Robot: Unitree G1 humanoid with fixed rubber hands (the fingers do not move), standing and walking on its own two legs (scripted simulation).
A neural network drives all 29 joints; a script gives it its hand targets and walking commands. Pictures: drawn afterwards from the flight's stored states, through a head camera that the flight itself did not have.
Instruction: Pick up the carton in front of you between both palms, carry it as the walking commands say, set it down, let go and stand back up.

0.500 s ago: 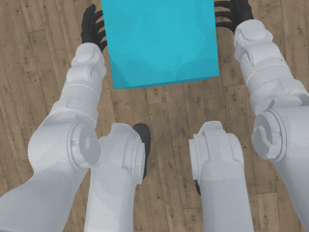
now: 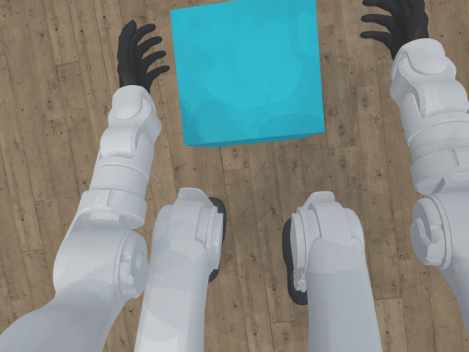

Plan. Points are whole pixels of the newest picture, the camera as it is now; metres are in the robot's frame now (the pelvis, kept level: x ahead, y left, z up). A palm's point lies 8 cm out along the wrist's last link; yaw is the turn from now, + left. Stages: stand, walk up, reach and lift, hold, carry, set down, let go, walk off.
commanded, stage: set down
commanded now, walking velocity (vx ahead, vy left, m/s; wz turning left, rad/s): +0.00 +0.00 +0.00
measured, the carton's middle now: (249, 89) +0.50 +0.01 -0.28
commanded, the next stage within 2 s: let go in 0.80 s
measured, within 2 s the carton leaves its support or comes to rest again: neither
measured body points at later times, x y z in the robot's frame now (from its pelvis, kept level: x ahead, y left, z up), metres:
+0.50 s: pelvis +0.02 +0.01 +0.13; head +0.33 -0.01 +0.45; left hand +0.50 +0.19 +0.01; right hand +0.55 -0.21 +0.01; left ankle +0.13 +0.12 -0.37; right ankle +0.09 -0.10 -0.37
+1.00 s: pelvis +0.06 +0.00 +0.26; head +0.32 -0.01 +0.62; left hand +0.47 +0.19 +0.14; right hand +0.52 -0.22 +0.15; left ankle +0.13 +0.12 -0.37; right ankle +0.09 -0.10 -0.37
